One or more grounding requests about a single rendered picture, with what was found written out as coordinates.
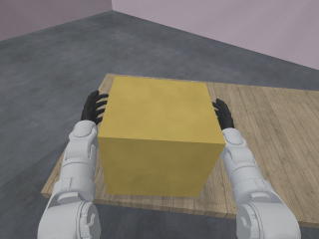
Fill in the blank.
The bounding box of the right robot forearm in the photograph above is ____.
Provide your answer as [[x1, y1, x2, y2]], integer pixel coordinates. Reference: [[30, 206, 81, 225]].
[[220, 127, 301, 239]]

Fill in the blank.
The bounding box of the table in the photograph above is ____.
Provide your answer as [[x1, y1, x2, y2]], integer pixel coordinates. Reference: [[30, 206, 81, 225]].
[[41, 74, 319, 228]]

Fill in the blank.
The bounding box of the robot right upper arm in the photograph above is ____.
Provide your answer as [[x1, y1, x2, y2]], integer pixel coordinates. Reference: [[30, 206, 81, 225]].
[[236, 201, 301, 239]]

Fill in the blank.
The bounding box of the left robot hand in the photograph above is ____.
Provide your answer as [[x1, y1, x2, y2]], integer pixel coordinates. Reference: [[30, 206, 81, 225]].
[[81, 90, 109, 125]]

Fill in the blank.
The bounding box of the carton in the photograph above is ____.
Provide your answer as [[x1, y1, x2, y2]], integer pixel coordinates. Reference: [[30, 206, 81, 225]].
[[97, 76, 226, 197]]

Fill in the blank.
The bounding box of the robot left upper arm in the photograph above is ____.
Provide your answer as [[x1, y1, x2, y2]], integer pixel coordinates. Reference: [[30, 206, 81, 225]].
[[38, 200, 102, 239]]

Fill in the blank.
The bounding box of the left robot forearm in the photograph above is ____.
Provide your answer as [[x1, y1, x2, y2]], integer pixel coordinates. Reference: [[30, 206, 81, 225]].
[[37, 119, 99, 239]]

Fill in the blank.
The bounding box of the right robot hand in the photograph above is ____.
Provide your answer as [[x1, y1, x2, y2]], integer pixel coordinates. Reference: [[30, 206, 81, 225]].
[[212, 99, 235, 130]]

